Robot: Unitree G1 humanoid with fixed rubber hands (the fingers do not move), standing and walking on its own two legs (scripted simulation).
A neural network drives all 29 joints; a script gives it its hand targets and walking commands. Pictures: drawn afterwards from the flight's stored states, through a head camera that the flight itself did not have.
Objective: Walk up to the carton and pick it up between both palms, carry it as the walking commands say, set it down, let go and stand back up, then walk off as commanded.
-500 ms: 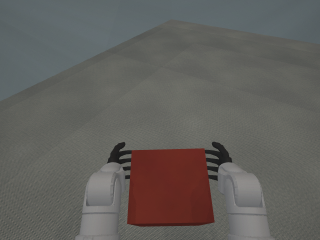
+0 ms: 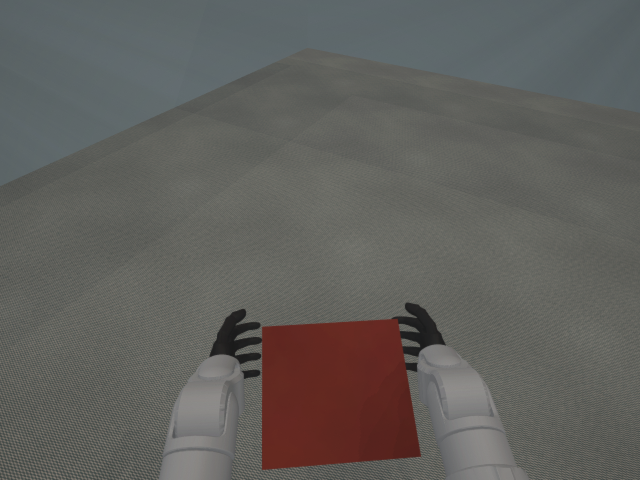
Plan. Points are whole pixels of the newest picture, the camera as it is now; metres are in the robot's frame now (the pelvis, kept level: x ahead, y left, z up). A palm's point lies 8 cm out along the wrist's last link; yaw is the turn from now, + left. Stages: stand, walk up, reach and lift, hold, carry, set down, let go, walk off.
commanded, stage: hold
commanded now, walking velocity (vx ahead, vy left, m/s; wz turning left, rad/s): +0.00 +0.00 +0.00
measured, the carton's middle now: (330, 398) +0.28 +0.03 -0.07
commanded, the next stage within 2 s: set down in 0.46 s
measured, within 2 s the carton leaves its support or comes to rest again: neither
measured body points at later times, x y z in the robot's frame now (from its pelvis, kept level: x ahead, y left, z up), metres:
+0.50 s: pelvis +0.00 +0.02 +0.00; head -0.07 +0.03 +0.45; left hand +0.30 +0.17 +0.04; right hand +0.32 -0.09 +0.05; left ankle +0.06 +0.13 -0.74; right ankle -0.02 -0.09 -0.74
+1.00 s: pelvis -0.01 -0.01 -0.01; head +0.01 +0.00 +0.44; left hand +0.28 +0.18 -0.04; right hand +0.32 -0.09 -0.04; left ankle +0.06 +0.13 -0.74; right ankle -0.02 -0.09 -0.74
